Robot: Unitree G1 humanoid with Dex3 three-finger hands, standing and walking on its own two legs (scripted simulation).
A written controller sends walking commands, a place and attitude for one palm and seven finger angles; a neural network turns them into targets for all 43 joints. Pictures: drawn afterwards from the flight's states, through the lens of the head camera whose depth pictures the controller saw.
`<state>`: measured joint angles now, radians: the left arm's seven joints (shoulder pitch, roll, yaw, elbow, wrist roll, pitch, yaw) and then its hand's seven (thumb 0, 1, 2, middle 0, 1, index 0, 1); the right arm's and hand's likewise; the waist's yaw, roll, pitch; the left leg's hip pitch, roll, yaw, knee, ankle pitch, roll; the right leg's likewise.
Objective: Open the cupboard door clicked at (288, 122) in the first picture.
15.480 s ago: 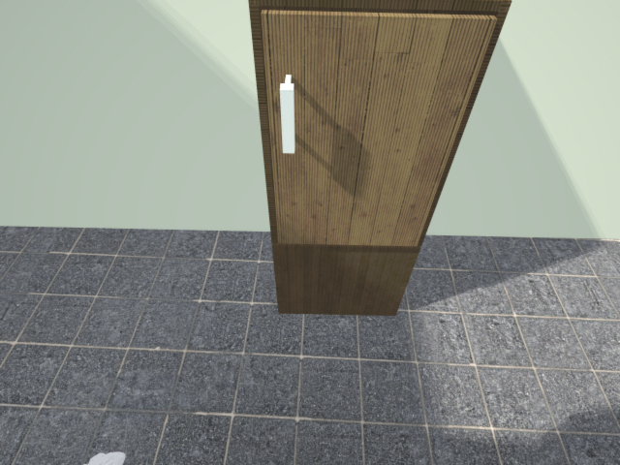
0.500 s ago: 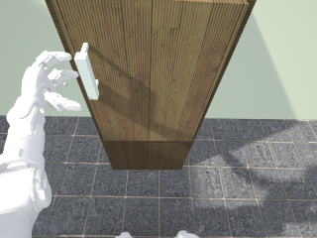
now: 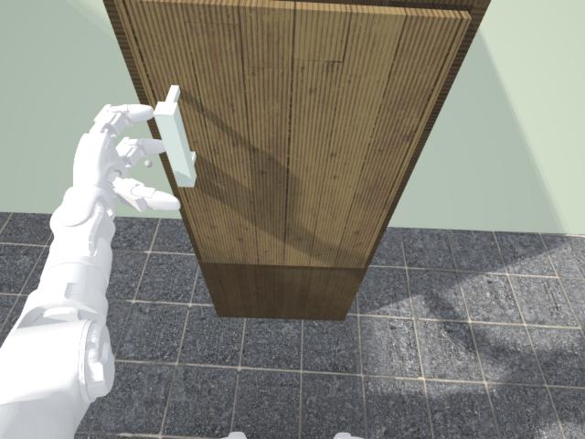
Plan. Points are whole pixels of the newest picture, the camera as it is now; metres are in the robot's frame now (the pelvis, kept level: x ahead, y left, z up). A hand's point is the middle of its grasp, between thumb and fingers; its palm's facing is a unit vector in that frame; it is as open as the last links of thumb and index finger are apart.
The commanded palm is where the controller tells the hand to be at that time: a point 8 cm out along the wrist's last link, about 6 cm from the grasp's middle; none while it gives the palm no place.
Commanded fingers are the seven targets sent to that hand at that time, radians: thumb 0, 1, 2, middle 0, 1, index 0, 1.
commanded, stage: slide the fingers in behind the handle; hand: left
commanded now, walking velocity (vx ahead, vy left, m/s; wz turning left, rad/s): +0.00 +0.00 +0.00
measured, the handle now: (180, 138) +0.50 +0.16 +0.12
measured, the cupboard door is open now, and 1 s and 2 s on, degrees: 0 0 3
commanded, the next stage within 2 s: close the thumb around the handle in 0.86 s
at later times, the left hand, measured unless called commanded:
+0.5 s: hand (156, 168) +0.45 +0.19 +0.11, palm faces +0.04 -1.00 +0.02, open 15.1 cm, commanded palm +0.43 +0.20 +0.12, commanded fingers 0.00 -0.50 0.30 -0.30 -1.20 -0.30 -1.20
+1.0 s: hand (177, 164) +0.45 +0.16 +0.12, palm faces -0.01 -1.00 -0.01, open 14.0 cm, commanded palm +0.42 +0.20 +0.12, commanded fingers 0.00 -0.33 0.37 -0.31 -1.22 -0.31 -1.22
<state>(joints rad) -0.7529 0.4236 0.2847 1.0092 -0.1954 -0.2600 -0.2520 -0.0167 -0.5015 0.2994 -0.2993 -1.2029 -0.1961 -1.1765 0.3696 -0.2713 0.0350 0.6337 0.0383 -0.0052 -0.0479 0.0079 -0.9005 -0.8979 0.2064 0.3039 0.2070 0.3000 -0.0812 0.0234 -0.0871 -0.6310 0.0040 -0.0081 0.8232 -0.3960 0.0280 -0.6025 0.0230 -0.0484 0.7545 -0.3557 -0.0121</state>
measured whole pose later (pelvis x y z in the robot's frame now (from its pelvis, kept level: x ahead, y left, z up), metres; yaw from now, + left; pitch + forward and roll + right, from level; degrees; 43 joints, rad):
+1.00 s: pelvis -0.01 -0.01 +0.00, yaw -1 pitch +10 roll -1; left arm -0.75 0.36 0.27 1.00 -0.16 -0.29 -0.19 -0.02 -0.50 0.30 -0.30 -1.20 -0.29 -1.21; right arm 0.36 -0.26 0.04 0.62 0.04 -0.02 -0.04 0.01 -0.90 -0.90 0.21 0.30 0.21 0.30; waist -0.09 0.02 -0.08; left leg -0.60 0.01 0.01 0.80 -0.38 0.02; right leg -0.59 0.03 -0.03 0.76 -0.34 -0.02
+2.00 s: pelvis -0.01 +0.00 +0.00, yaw -2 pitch +10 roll -1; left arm -0.63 0.29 0.25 0.85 -0.17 -0.26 -0.14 -0.01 0.71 0.82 -0.36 -1.35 -0.36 -1.35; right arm 0.37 -0.26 0.02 0.61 0.04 0.00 -0.02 0.01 -0.90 -0.90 0.21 0.30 0.21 0.30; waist -0.09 0.03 -0.09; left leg -0.58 0.01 0.03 0.79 -0.38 0.02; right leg -0.58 0.03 -0.01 0.75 -0.34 -0.02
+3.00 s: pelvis +0.00 -0.05 +0.01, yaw +3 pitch -1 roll +0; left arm 0.32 -0.03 -0.30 -0.29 0.00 0.09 0.50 0.01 0.62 0.75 -0.37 -1.31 -0.40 -1.34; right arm 0.16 -0.22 0.02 0.57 -0.04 0.07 0.01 0.01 -0.90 -0.90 0.20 0.30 0.20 0.30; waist 0.00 0.08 -0.05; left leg -0.32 0.02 -0.06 0.72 -0.37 -0.02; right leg -0.30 0.04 -0.10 0.70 -0.38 -0.08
